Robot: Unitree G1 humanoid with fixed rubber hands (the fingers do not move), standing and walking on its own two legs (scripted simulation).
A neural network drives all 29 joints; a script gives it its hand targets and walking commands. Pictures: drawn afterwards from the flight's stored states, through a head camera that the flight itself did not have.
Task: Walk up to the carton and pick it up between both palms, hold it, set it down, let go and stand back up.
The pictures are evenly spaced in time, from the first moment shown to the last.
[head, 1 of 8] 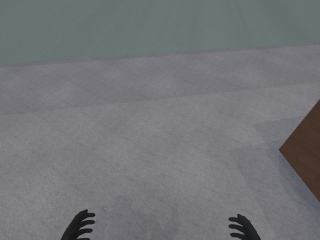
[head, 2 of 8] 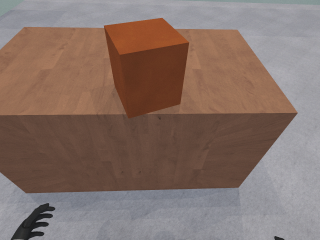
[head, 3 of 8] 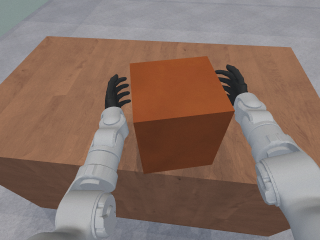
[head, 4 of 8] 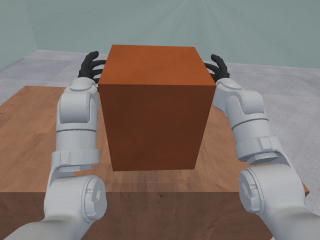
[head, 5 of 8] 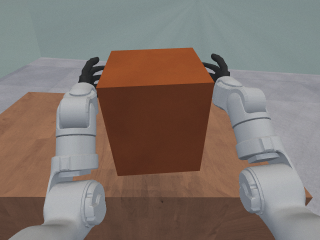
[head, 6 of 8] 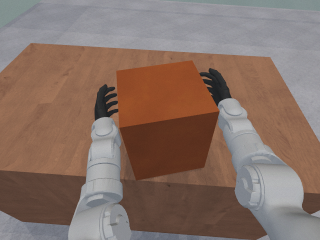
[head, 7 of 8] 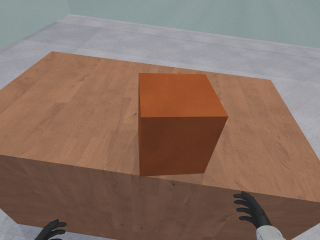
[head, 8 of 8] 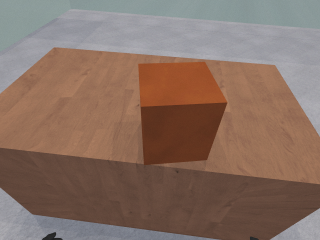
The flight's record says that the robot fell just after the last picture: no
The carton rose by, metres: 0.21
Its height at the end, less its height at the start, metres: +0.00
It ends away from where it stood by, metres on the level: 0.02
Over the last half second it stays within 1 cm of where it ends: yes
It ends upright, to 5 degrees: yes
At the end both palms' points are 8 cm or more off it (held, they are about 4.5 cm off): yes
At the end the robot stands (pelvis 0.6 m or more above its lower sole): yes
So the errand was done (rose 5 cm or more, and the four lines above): yes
